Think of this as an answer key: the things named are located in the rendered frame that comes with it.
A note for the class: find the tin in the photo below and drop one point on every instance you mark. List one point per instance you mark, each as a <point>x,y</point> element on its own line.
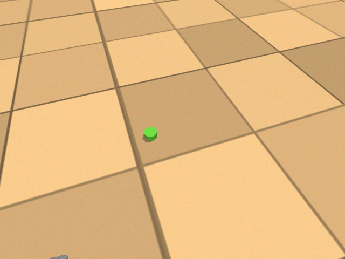
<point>150,133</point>

